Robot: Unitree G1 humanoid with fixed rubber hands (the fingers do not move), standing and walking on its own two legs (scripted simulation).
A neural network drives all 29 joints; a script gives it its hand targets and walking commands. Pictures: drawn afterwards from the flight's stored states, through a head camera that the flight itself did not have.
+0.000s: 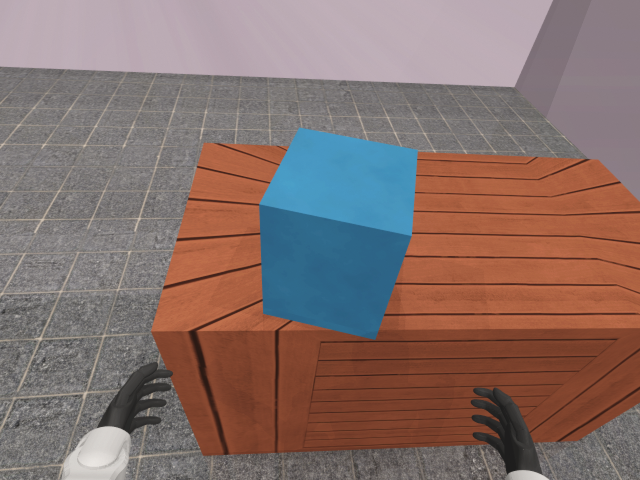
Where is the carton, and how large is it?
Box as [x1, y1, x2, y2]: [259, 128, 417, 339]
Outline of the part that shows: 299,128 259,204 263,313 374,339 411,236 417,150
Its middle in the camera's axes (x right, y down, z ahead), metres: +0.03 -0.01 +0.66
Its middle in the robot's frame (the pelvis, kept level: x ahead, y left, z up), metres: +0.49 -0.01 +0.01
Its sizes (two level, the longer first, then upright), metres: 0.210 0.200 0.250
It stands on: a pedestal, 0.66 m high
